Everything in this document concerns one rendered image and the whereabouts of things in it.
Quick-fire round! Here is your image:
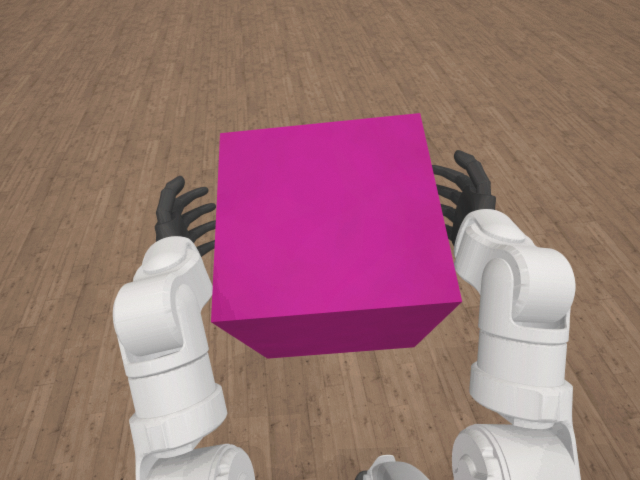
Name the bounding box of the right robot upper arm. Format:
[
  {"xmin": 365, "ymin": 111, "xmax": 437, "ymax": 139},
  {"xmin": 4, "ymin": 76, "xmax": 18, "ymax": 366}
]
[{"xmin": 452, "ymin": 424, "xmax": 579, "ymax": 480}]

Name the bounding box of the left robot hand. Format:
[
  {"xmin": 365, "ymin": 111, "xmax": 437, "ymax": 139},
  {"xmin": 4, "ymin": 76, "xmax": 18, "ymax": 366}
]
[{"xmin": 155, "ymin": 176, "xmax": 216, "ymax": 257}]

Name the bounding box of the robot left forearm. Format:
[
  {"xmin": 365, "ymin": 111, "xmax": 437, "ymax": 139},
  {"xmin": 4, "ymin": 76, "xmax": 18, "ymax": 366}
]
[{"xmin": 113, "ymin": 236, "xmax": 227, "ymax": 480}]

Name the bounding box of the right robot shin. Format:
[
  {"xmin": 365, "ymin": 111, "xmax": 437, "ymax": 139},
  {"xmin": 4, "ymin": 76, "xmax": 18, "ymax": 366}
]
[{"xmin": 370, "ymin": 455, "xmax": 395, "ymax": 470}]

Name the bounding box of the left robot upper arm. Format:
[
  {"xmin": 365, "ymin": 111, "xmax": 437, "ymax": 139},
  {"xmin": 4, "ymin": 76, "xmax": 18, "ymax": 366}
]
[{"xmin": 146, "ymin": 444, "xmax": 255, "ymax": 480}]

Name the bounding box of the robot right forearm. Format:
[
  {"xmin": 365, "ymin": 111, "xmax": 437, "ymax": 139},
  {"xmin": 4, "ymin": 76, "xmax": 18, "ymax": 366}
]
[{"xmin": 454, "ymin": 209, "xmax": 581, "ymax": 480}]

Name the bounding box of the right robot hand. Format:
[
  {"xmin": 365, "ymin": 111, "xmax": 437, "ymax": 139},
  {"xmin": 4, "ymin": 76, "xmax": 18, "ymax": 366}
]
[{"xmin": 432, "ymin": 150, "xmax": 496, "ymax": 246}]

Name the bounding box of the carton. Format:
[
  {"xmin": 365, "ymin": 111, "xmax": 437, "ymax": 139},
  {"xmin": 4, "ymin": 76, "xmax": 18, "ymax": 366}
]
[{"xmin": 211, "ymin": 113, "xmax": 462, "ymax": 359}]

